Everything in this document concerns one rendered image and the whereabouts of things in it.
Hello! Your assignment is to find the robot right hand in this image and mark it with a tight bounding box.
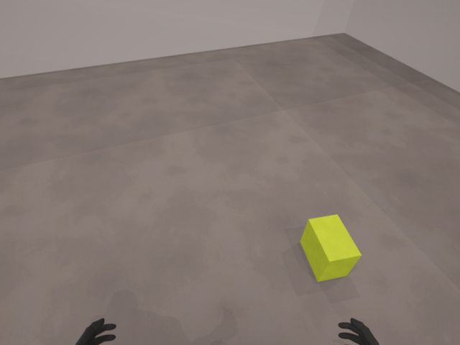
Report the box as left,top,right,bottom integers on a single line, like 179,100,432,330
339,318,379,345

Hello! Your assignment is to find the robot left hand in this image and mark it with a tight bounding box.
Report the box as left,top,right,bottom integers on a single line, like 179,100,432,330
75,318,116,345

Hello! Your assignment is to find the carton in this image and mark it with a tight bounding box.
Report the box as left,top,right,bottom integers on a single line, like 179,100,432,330
300,214,361,282

